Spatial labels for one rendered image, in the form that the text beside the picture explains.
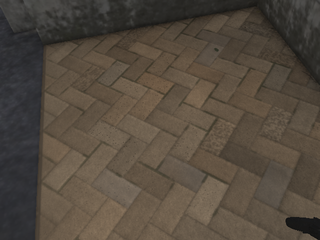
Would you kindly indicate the right robot hand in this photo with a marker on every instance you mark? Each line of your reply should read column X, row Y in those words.
column 305, row 225

